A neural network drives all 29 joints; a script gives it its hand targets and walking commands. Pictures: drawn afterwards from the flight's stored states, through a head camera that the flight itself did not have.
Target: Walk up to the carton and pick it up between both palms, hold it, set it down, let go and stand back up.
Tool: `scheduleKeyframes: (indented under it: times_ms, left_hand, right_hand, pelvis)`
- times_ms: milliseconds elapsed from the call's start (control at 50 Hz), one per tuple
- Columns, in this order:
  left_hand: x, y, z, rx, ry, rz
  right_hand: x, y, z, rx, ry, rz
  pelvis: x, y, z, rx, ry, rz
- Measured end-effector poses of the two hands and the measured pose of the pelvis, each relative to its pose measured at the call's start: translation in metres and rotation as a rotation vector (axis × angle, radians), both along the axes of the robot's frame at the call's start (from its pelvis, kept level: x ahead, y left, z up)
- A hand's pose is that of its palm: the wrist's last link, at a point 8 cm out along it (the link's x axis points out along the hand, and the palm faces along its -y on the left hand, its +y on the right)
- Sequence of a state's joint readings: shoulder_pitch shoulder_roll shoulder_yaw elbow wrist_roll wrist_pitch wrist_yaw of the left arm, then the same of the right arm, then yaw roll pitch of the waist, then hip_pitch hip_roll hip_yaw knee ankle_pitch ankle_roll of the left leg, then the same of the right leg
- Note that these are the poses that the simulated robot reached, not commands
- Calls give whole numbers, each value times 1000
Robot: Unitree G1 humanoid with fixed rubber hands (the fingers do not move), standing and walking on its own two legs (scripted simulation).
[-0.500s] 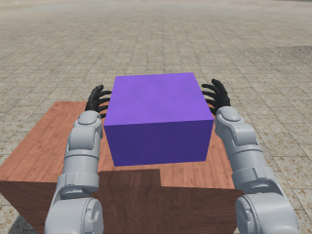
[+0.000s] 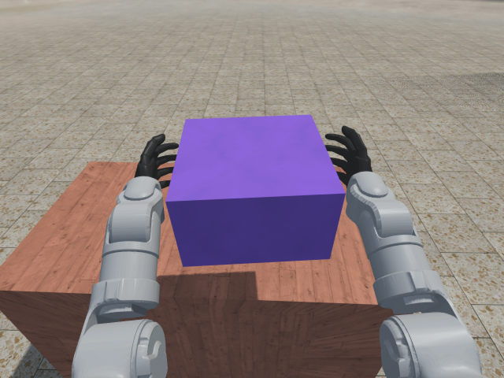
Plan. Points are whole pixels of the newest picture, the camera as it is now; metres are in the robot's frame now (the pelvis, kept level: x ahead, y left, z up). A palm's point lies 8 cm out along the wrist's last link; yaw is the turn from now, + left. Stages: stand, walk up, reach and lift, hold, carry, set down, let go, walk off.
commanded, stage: hold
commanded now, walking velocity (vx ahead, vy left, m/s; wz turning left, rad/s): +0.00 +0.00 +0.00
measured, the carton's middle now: (252, 184) +0.41 +0.01 +0.16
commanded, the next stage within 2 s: none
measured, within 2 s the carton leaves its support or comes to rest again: neither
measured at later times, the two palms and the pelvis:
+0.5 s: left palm (148, 182) +0.37 +0.18 +0.19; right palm (353, 175) +0.38 -0.15 +0.19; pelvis +0.00 +0.00 +0.00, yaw +0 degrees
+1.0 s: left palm (147, 182) +0.36 +0.18 +0.19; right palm (355, 177) +0.38 -0.15 +0.19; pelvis +0.00 +0.00 +0.00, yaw +0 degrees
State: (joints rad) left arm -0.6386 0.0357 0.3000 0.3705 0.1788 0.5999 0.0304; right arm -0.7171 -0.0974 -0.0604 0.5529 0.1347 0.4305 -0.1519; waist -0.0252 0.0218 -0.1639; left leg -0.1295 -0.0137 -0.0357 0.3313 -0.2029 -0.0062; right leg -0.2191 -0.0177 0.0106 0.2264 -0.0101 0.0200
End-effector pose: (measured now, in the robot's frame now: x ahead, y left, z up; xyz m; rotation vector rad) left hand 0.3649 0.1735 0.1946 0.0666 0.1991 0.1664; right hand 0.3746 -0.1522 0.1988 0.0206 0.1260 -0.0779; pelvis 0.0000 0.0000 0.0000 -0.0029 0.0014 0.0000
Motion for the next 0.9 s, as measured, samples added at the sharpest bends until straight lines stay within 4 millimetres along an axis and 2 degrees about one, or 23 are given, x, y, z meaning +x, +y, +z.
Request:
scheduleKeyframes:
  times_ms: [180,380,560,900]
  left_hand:
    - [-3,-1,-2,-9,4,2]
    - [3,1,-8,-8,18,2]
    - [6,3,-3,-8,1,7]
    - [0,2,0,-12,-1,5]
  right_hand:
    - [-2,-1,0,-1,1,2]
    - [4,1,-6,-3,14,3]
    - [7,3,-5,-1,-3,5]
    - [1,2,-5,1,-6,1]
  pelvis:
    - [-2,-1,0,2,-3,1]
    - [1,-1,0,1,1,1]
    - [4,0,0,0,3,1]
    - [1,0,0,0,-10,2]
